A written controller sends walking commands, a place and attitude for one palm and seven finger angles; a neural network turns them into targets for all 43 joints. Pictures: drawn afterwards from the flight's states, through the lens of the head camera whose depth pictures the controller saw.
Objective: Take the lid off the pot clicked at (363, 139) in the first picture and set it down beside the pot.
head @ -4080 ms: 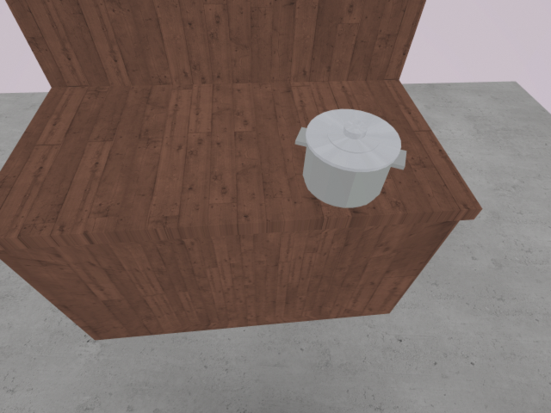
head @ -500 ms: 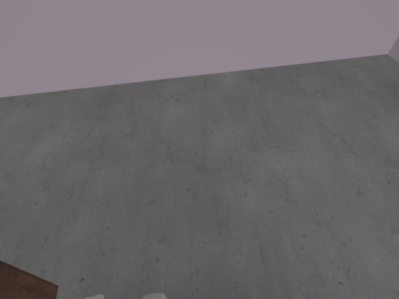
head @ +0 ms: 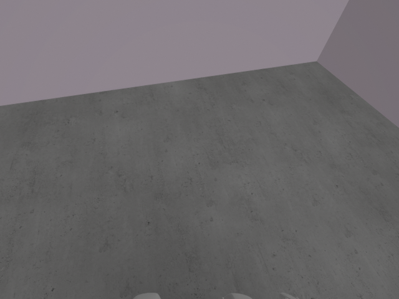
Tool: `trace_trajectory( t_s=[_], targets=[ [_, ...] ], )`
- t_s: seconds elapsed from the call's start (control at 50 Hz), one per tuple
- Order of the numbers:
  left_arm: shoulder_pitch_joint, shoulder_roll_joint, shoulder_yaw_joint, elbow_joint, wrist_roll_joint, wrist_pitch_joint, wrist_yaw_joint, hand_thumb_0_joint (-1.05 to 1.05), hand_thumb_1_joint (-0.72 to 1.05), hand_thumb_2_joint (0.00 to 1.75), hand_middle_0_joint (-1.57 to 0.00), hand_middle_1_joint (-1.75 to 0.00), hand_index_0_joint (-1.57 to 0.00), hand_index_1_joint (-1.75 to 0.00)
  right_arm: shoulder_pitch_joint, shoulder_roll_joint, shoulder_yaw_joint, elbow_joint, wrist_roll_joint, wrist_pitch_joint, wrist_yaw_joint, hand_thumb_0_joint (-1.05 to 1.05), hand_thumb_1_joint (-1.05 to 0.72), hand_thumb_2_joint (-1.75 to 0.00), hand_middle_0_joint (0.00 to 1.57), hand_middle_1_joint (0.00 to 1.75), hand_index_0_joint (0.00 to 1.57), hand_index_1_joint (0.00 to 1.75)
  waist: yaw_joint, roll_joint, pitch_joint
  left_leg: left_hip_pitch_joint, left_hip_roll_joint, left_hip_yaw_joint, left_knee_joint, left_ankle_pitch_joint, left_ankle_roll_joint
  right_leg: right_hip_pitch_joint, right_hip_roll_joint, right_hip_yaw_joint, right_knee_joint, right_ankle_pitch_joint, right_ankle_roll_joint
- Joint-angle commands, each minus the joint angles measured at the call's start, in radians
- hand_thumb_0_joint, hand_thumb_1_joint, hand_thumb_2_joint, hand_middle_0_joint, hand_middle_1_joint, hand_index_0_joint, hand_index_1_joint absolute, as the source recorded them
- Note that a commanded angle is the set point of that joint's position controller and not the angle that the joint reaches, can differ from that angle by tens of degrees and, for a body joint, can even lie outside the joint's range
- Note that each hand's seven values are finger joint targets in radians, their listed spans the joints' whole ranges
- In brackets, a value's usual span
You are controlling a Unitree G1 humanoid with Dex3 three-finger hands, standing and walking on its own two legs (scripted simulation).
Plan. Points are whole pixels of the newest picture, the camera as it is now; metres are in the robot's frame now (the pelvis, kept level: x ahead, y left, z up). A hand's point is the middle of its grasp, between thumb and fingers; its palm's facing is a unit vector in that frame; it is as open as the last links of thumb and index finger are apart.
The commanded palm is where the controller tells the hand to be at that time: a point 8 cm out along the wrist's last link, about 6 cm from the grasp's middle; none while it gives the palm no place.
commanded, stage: walk to a spot facing it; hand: left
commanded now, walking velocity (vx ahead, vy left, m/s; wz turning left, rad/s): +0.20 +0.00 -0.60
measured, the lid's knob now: out of the picture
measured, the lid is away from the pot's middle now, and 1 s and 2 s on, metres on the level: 0.00 0.00 0.00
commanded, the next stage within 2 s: turn to face it in 0.24 s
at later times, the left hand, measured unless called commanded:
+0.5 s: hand (171, 223) +0.32 +0.10 -0.16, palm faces -0.25 -0.95 -0.20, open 7.4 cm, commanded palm none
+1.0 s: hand (128, 237) +0.27 +0.20 -0.16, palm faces +0.13 -0.96 -0.23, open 7.4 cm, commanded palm none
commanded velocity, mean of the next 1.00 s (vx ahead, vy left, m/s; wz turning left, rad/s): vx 0.00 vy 0.00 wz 0.23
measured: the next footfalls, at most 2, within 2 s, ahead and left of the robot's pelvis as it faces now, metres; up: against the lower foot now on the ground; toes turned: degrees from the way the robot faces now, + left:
right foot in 0.42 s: +0.20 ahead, -0.16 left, +0.00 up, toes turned -20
left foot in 0.74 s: +0.27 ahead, +0.06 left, +0.00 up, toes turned +5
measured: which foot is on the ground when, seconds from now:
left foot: down 0.00-0.42, up 0.44-0.72, down 0.74-1.00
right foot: up 0.00-0.40, down 0.42-0.74, up 0.76-1.00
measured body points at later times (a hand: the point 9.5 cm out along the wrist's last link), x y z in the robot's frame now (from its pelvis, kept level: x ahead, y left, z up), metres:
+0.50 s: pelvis +0.14 -0.04 -0.01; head +0.19 -0.06 +0.44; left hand +0.33 +0.15 -0.14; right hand +0.04 -0.25 -0.16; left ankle +0.09 +0.10 -0.68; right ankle +0.16 -0.15 -0.73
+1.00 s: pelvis +0.19 -0.02 +0.01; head +0.23 +0.01 +0.46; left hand +0.26 +0.25 -0.14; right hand +0.25 -0.26 -0.12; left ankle +0.23 +0.05 -0.73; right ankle +0.17 -0.19 -0.64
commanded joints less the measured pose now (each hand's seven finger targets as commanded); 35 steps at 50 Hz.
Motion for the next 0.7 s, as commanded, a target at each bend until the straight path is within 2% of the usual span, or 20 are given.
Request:
trace_trajectory(
  t_s=[0.0, 0.04, 0.08, 0.14, 0.2, 0.28, 0.32, 0.34, 0.36, 0.38, 0.4, 0.42, 0.44, 0.46, 0.48, 0.52, 0.54, 0.62, 0.64, 0.68],
  targets=[
    [0.057, -0.001, 0.009, -0.075, 0.005, 0.014, -0.016, 0.00, 0.90, 0.90, -0.20, -0.30, -0.20, -0.30, 0.082, -0.153, -0.053, -0.012, 0.008, -0.022, -0.026, 0.00, -0.90, -0.90, 0.20, 0.30, 0.20, 0.30, -0.007, 0.205, -0.022, 0.002, 0.252, -0.192, -0.421, -0.135, 0.022, -0.139, -0.086, 0.034, 0.026, 0.131, 0.029],
    [0.026, -0.010, 0.019, -0.093, 0.009, 0.025, -0.017, 0.00, 0.90, 0.90, -0.20, -0.30, -0.20, -0.30, 0.099, -0.142, -0.068, -0.013, 0.007, -0.022, -0.028, 0.00, -0.90, -0.90, 0.20, 0.30, 0.20, 0.30, -0.010, 0.174, -0.023, 0.033, 0.263, -0.149, -0.434, -0.110, 0.044, -0.201, -0.100, 0.030, 0.005, 0.170, 0.049],
    [-0.034, -0.005, 0.019, -0.115, 0.008, 0.031, -0.020, 0.00, 0.90, 0.90, -0.20, -0.30, -0.20, -0.30, 0.128, -0.160, -0.067, -0.006, 0.008, -0.018, -0.030, 0.00, -0.90, -0.90, 0.20, 0.30, 0.20, 0.30, -0.029, 0.134, -0.016, 0.102, 0.280, -0.129, -0.426, -0.033, 0.068, -0.259, -0.113, 0.019, -0.058, 0.171, 0.067],
    [-0.112, -0.009, 0.014, -0.144, 0.007, 0.032, -0.023, 0.00, 0.90, 0.90, -0.20, -0.30, -0.20, -0.30, 0.170, -0.175, -0.067, 0.012, 0.008, -0.012, -0.029, 0.00, -0.90, -0.90, 0.20, 0.30, 0.20, 0.30, -0.052, 0.130, -0.021, 0.195, 0.290, -0.075, -0.392, 0.125, 0.086, -0.287, -0.123, -0.013, -0.187, 0.165, 0.085],
    [-0.197, -0.009, 0.004, -0.172, 0.005, 0.032, -0.024, 0.00, 0.90, 0.90, -0.20, -0.30, -0.20, -0.30, 0.197, -0.191, -0.071, 0.023, 0.002, 0.002, -0.024, 0.00, -0.90, -0.90, 0.20, 0.30, 0.20, 0.30, -0.081, 0.177, -0.014, 0.226, 0.290, -0.008, -0.346, 0.246, 0.082, -0.229, -0.116, -0.068, -0.367, 0.135, 0.086],
    [-0.258, -0.009, -0.008, -0.197, 0.002, 0.020, -0.020, 0.00, 0.90, 0.90, -0.20, -0.30, -0.20, -0.30, 0.230, -0.216, -0.077, 0.036, -0.007, 0.019, -0.021, 0.00, -0.90, -0.90, 0.20, 0.30, 0.20, 0.30, -0.112, 0.216, -0.036, 0.260, 0.303, 0.062, -0.238, 0.407, 0.062, -0.104, -0.071, -0.122, -0.551, 0.071, 0.064],
    [-0.234, -0.002, -0.011, -0.196, 0.004, 0.008, -0.015, 0.00, 0.90, 0.90, -0.20, -0.30, -0.20, -0.30, 0.226, -0.220, -0.081, 0.038, -0.008, 0.025, -0.020, 0.00, -0.90, -0.90, 0.20, 0.30, 0.20, 0.30, -0.101, 0.238, -0.063, 0.256, 0.305, 0.081, -0.146, 0.461, 0.040, 0.004, -0.045, -0.138, -0.638, 0.064, 0.045],
    [-0.182, 0.007, -0.013, -0.177, 0.008, -0.003, -0.008, 0.00, 0.90, 0.90, -0.20, -0.30, -0.20, -0.30, 0.235, -0.213, -0.075, 0.046, -0.005, 0.027, -0.019, 0.00, -0.90, -0.90, 0.20, 0.30, 0.20, 0.30, -0.078, 0.208, -0.102, 0.234, 0.280, 0.086, -0.053, 0.496, 0.021, 0.125, -0.018, -0.150, -0.726, 0.113, 0.034],
    [-0.068, 0.039, -0.009, -0.138, 0.011, -0.019, 0.001, 0.00, 0.90, 0.90, -0.20, -0.30, -0.20, -0.30, 0.235, -0.197, -0.069, 0.051, 0.002, 0.027, -0.014, 0.00, -0.90, -0.90, 0.20, 0.30, 0.20, 0.30, -0.022, 0.136, -0.166, 0.153, 0.238, 0.113, 0.097, 0.467, -0.016, 0.325, -0.023, -0.134, -0.807, 0.270, 0.020],
    [0.034, 0.137, 0.010, -0.098, 0.016, -0.038, 0.021, 0.00, 0.90, 0.90, -0.20, -0.30, -0.20, -0.30, 0.262, -0.135, -0.054, 0.044, 0.015, 0.026, -0.008, 0.00, -0.90, -0.90, 0.20, 0.30, 0.20, 0.30, 0.010, -0.110, -0.291, -0.112, 0.145, 0.141, 0.329, 0.114, -0.070, 0.632, -0.255, 0.116, -0.789, 0.646, -0.055],
    [0.112, 0.193, 0.016, -0.068, -0.006, -0.043, 0.032, 0.00, 0.90, 0.90, -0.20, -0.30, -0.20, -0.30, 0.228, -0.106, -0.043, 0.021, 0.025, 0.039, -0.020, 0.00, -0.90, -0.90, 0.20, 0.30, 0.20, 0.30, 0.027, -0.199, -0.353, -0.206, 0.040, 0.028, 0.518, -0.451, -0.104, 0.667, -0.444, 0.288, -0.797, 1.022, -0.183],
    [0.062, 0.166, 0.003, -0.068, -0.012, -0.039, 0.044, 0.00, 0.90, 0.90, -0.20, -0.30, -0.20, -0.30, 0.216, -0.115, -0.038, 0.031, 0.024, 0.053, -0.033, 0.00, -0.90, -0.90, 0.20, 0.30, 0.20, 0.30, 0.007, -0.091, -0.312, -0.168, 0.067, -0.109, 0.538, -0.446, -0.090, 0.549, -0.429, 0.194, -0.842, 0.938, -0.219],
    [-0.019, 0.122, -0.005, -0.072, -0.005, -0.042, 0.052, 0.00, 0.90, 0.90, -0.20, -0.30, -0.20, -0.30, 0.212, -0.088, -0.030, 0.051, 0.022, 0.056, -0.029, 0.00, -0.90, -0.90, 0.20, 0.30, 0.20, 0.30, -0.017, -0.069, -0.259, -0.174, 0.076, -0.121, 0.537, -0.391, -0.088, 0.476, -0.379, 0.154, -0.869, 0.810, -0.203],
    [-0.071, 0.111, -0.009, -0.083, -0.002, -0.039, 0.058, 0.00, 0.90, 0.90, -0.20, -0.30, -0.20, -0.30, 0.212, -0.091, -0.031, 0.069, 0.017, 0.061, -0.027, 0.00, -0.90, -0.90, 0.20, 0.30, 0.20, 0.30, -0.033, -0.089, -0.235, -0.178, 0.068, -0.132, 0.534, -0.363, -0.089, 0.438, -0.361, 0.141, -0.878, 0.736, -0.185],
    [-0.114, 0.094, -0.016, -0.091, -0.002, -0.034, 0.062, 0.00, 0.90, 0.90, -0.20, -0.30, -0.20, -0.30, 0.210, -0.100, -0.036, 0.086, 0.014, 0.071, -0.028, 0.00, -0.90, -0.90, 0.20, 0.30, 0.20, 0.30, -0.049, -0.076, -0.184, -0.162, 0.065, -0.136, 0.517, -0.334, -0.095, 0.366, -0.350, 0.081, -0.902, 0.684, -0.163],
    [-0.166, 0.082, -0.014, -0.101, 0.003, -0.025, 0.066, 0.00, 0.90, 0.90, -0.20, -0.30, -0.20, -0.30, 0.222, -0.089, -0.037, 0.102, 0.014, 0.085, -0.025, 0.00, -0.90, -0.90, 0.20, 0.30, 0.20, 0.30, -0.072, -0.058, -0.115, -0.137, 0.050, -0.119, 0.475, -0.286, -0.099, 0.269, -0.328, -0.001, -0.933, 0.607, -0.141],
    [-0.182, 0.090, -0.010, -0.106, 0.005, -0.021, 0.067, 0.00, 0.90, 0.90, -0.20, -0.30, -0.20, -0.30, 0.231, -0.084, -0.038, 0.102, 0.014, 0.088, -0.022, 0.00, -0.90, -0.90, 0.20, 0.30, 0.20, 0.30, -0.082, -0.061, -0.105, -0.128, 0.048, -0.105, 0.437, -0.270, -0.101, 0.249, -0.331, -0.034, -0.933, 0.563, -0.136],
    [-0.185, 0.095, 0.004, -0.109, 0.005, -0.011, 0.064, 0.00, 0.90, 0.90, -0.20, -0.30, -0.20, -0.30, 0.193, -0.070, -0.044, 0.079, 0.012, 0.086, -0.009, 0.00, -0.90, -0.90, 0.20, 0.30, 0.20, 0.30, -0.070, -0.056, -0.075, -0.101, 0.032, -0.047, 0.251, -0.188, -0.104, 0.239, -0.327, -0.106, -0.899, 0.445, -0.105],
    [-0.183, 0.095, 0.007, -0.113, 0.003, -0.008, 0.064, 0.00, 0.90, 0.90, -0.20, -0.30, -0.20, -0.30, 0.192, -0.072, -0.046, 0.073, 0.010, 0.083, -0.006, 0.00, -0.90, -0.90, 0.20, 0.30, 0.20, 0.30, -0.071, -0.067, -0.084, -0.086, 0.027, -0.034, 0.190, -0.150, -0.104, 0.248, -0.324, -0.120, -0.866, 0.433, -0.092],
    [-0.187, 0.084, 0.014, -0.124, -0.005, -0.001, 0.060, 0.00, 0.90, 0.90, -0.20, -0.30, -0.20, -0.30, 0.217, -0.087, -0.057, 0.067, 0.005, 0.076, -0.003, 0.00, -0.90, -0.90, 0.20, 0.30, 0.20, 0.30, -0.085, -0.022, -0.098, 0.015, 0.008, -0.016, 0.028, 0.002, -0.096, 0.218, -0.302, -0.164, -0.762, 0.353, -0.045]
  ],
)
